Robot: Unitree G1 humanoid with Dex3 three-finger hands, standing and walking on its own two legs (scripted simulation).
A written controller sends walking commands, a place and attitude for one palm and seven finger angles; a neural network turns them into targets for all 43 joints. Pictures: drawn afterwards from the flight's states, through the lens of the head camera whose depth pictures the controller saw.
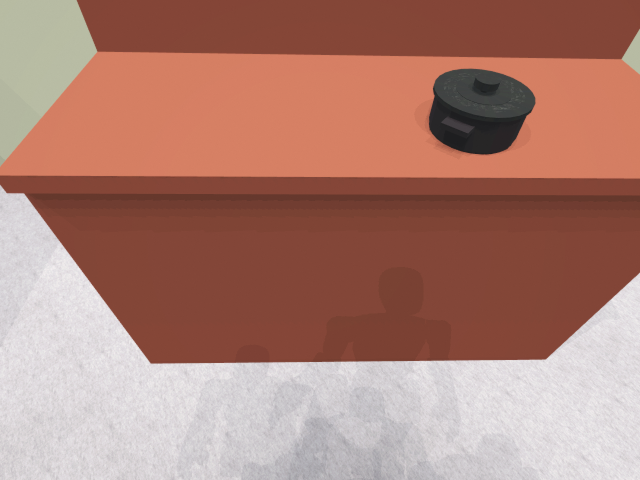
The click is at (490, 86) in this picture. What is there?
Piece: lid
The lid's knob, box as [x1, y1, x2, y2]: [474, 73, 500, 91]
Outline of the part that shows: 476,75 474,85 482,90 495,90 500,81 497,76 492,74 480,73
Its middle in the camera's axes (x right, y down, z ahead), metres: +0.30 -0.28 +0.69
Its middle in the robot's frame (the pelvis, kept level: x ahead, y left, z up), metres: +0.74 -0.25 +0.15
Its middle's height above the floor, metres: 0.92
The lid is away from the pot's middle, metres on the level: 0.00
